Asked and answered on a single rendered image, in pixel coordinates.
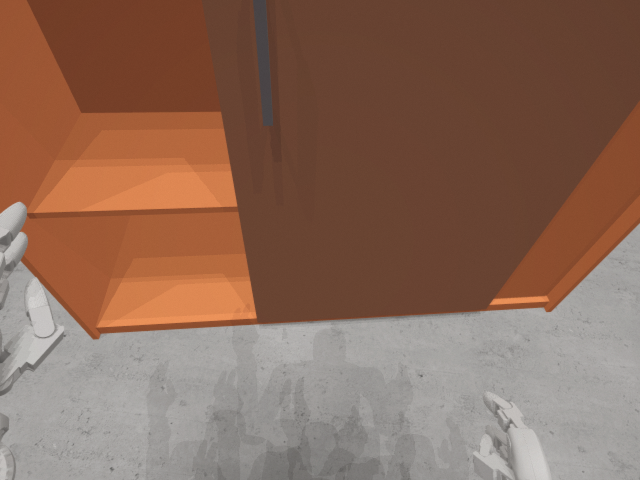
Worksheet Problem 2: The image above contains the robot right hand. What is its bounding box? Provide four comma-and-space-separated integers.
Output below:
473, 391, 552, 480

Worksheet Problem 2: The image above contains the robot left hand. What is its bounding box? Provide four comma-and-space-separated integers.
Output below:
0, 202, 64, 396

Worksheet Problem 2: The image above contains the wardrobe door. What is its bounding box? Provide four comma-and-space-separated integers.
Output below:
494, 101, 640, 299
202, 0, 640, 323

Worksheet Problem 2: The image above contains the handle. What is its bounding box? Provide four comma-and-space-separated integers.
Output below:
253, 0, 273, 126

